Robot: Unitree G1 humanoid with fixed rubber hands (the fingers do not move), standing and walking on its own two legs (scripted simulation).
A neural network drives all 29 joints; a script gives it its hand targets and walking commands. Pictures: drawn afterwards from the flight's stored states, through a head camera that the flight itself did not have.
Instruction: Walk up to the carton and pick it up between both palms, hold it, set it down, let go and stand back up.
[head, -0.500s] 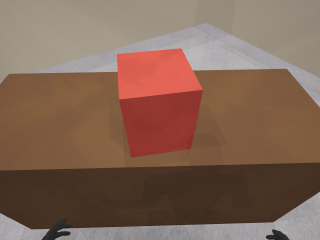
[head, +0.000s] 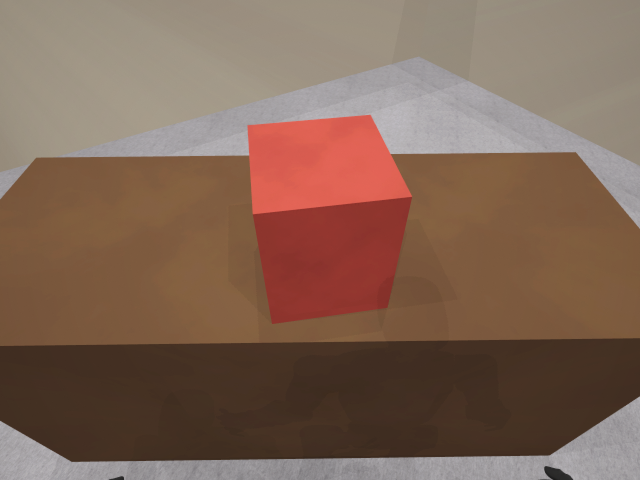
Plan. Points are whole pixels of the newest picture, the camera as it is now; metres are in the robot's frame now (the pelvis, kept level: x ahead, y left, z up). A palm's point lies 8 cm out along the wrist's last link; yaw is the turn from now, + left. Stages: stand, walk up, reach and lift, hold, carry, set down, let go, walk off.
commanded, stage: stand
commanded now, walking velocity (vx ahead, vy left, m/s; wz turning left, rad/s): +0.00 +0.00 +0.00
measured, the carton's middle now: (320, 220) +0.51 +0.03 +0.03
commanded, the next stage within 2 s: none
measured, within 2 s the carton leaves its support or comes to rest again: neither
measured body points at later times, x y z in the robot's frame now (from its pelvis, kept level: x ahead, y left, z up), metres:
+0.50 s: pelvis +0.01 +0.00 +0.01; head +0.01 +0.01 +0.46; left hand +0.11 +0.32 -0.11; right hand +0.11 -0.31 -0.11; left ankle +0.02 +0.12 -0.74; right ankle +0.01 -0.12 -0.74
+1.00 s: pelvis +0.01 +0.00 +0.01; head +0.02 +0.01 +0.46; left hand +0.10 +0.32 -0.11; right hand +0.12 -0.31 -0.11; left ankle +0.02 +0.12 -0.74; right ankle +0.01 -0.12 -0.74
